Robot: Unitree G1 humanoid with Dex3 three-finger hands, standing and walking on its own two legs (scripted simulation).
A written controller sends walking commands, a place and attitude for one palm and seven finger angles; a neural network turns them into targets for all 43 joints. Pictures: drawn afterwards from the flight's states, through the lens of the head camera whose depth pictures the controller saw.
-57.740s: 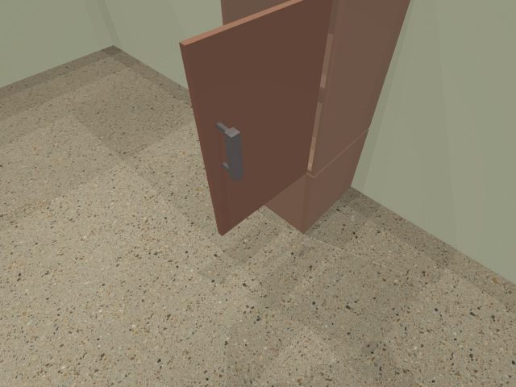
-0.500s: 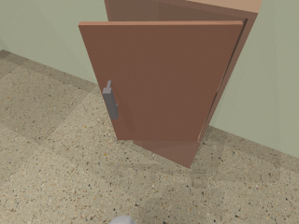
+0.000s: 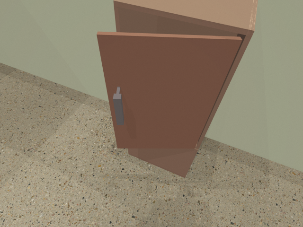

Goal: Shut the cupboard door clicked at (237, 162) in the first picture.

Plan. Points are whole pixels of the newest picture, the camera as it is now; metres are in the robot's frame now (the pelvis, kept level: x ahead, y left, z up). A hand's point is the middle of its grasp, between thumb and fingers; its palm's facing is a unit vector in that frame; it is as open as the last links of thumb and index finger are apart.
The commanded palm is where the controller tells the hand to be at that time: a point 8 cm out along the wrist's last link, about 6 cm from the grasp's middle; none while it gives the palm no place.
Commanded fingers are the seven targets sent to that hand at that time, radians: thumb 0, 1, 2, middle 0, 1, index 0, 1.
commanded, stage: come to a stop and stand still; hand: left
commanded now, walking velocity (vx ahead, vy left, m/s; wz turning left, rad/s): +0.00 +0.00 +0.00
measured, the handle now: (119, 106) +0.50 +0.15 -0.01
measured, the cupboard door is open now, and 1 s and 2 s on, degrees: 25 25 25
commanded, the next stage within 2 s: look again from close up in 0.10 s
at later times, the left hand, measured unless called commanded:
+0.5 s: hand out of the picture +0.00 +0.18 -0.18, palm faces +0.02 -0.98 -0.21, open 7.4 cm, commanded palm none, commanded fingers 0.00 0.90 0.90 -0.20 -0.30 -0.20 -0.30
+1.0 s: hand out of the picture +0.02 +0.15 -0.18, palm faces +0.03 -0.98 -0.19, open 7.3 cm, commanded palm none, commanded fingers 0.00 0.90 0.90 -0.20 -0.30 -0.20 -0.30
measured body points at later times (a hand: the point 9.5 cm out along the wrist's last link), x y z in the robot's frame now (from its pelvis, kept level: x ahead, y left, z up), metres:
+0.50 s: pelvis +0.00 +0.00 -0.01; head +0.00 -0.01 +0.44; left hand +0.00 +0.23 -0.16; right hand +0.01 -0.22 -0.17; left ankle -0.01 +0.10 -0.74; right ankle +0.00 -0.13 -0.74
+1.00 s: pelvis +0.01 -0.03 -0.01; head +0.02 -0.03 +0.44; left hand +0.02 +0.20 -0.17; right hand +0.02 -0.25 -0.17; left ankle -0.01 +0.10 -0.74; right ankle +0.00 -0.13 -0.74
